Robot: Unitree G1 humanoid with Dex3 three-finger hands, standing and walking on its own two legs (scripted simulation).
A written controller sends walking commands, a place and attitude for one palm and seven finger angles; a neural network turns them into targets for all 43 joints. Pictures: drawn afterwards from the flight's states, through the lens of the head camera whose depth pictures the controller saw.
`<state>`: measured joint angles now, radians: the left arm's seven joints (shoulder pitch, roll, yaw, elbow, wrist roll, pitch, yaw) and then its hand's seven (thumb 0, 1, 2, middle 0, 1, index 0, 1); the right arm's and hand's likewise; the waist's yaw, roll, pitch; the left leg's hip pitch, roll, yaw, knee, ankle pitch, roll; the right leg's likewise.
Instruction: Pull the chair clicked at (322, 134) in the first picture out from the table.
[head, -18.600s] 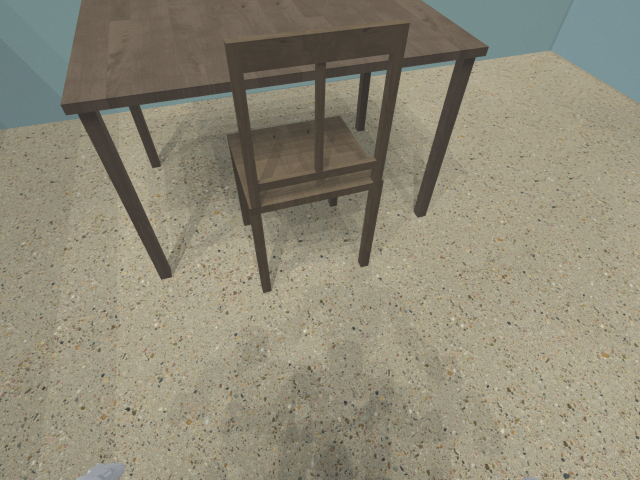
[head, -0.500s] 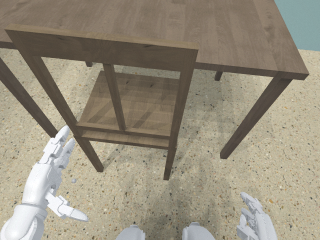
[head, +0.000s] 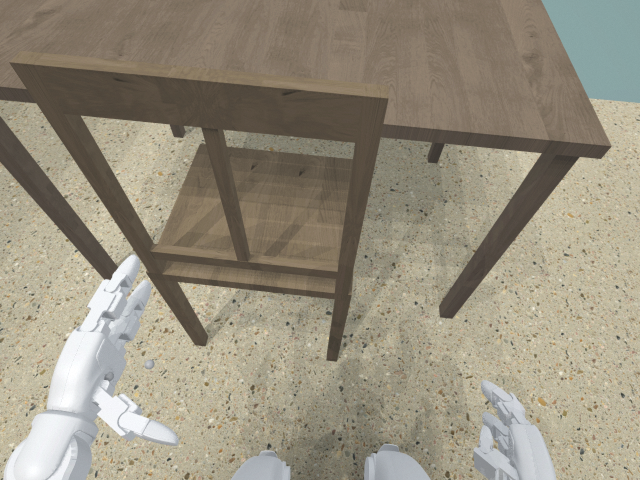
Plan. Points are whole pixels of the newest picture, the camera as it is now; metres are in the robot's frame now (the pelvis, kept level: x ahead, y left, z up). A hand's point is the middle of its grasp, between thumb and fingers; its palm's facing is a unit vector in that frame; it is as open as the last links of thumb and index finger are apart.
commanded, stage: aim the fingers beside a spindle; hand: left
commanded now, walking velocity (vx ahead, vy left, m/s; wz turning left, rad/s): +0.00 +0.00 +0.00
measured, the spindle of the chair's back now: (230, 204) +0.51 +0.17 -0.01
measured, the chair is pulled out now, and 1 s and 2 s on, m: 0.00 0.00 0.00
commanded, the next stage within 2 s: none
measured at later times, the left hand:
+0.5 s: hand (171, 340) +0.27 +0.19 +0.02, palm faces -0.08 -1.00 -0.04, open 16.9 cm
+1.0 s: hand (211, 314) +0.32 +0.16 +0.00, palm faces -0.10 -0.99 -0.04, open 16.9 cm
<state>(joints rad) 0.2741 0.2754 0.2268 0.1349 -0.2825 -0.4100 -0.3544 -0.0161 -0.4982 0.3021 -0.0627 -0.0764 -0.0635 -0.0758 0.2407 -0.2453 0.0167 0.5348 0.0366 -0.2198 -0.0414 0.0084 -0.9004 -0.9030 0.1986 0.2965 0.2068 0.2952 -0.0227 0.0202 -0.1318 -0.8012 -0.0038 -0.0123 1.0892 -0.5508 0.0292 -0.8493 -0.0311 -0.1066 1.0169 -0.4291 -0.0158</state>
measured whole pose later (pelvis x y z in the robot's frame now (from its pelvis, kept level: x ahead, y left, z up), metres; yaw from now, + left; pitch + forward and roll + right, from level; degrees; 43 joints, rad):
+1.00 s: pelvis -0.01 +0.00 -0.02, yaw +0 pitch +20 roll -2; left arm -0.07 0.23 0.14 0.36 -0.19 -0.43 -0.23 -0.02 -0.50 0.30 -0.06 -0.08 -0.06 -0.08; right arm 0.22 -0.25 0.01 0.56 0.02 -0.15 -0.02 0.01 -0.90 -0.90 0.20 0.30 0.21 0.30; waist -0.04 0.02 -0.15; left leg -0.97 -0.01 0.00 1.20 -0.58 0.03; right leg -1.03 -0.04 -0.09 1.14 -0.46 -0.02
